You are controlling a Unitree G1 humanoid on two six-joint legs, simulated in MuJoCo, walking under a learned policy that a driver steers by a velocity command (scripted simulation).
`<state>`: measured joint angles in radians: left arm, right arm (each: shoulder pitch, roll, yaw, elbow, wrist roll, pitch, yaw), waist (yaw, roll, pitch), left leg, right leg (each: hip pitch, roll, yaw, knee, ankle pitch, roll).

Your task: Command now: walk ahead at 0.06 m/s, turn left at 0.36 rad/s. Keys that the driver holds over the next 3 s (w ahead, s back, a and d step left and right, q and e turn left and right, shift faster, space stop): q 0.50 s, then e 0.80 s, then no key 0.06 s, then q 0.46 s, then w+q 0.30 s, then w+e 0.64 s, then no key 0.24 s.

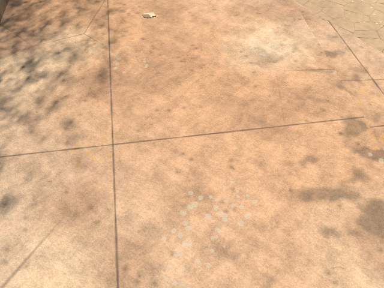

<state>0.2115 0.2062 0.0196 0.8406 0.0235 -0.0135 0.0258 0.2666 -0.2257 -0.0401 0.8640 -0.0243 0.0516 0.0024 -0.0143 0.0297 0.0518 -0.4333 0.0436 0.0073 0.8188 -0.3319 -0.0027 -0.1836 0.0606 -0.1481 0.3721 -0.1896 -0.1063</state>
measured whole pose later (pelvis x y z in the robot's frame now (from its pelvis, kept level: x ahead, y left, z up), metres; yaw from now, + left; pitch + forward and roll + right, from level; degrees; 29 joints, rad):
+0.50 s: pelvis +0.01 +0.03 +0.00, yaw +17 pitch +1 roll -1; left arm 0.16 0.29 0.06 0.78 0.01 0.06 0.03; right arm 0.23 -0.29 -0.07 0.78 -0.01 0.04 -0.01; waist -0.02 -0.02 0.07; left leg -0.23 -0.10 -0.13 0.42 -0.20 0.08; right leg -0.45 0.00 0.05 0.89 -0.40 0.05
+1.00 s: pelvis +0.00 +0.01 +0.00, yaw +9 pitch +1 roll +1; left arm 0.19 0.30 0.07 0.84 0.01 0.05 0.00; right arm 0.17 -0.30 -0.04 0.83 0.00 0.02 -0.04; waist 0.01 -0.02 0.06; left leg -0.23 -0.08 -0.06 0.61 -0.44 0.00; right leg -0.28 0.09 0.19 0.42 -0.15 -0.03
